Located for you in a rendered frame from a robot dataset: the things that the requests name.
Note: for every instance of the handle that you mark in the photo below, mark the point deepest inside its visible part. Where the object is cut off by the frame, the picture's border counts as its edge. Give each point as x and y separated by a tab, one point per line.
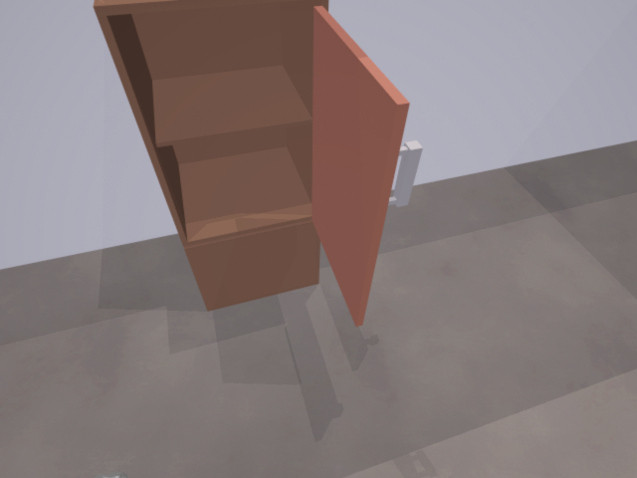
411	153

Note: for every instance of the cupboard door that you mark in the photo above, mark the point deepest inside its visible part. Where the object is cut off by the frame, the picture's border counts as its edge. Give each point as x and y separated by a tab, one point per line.
358	123

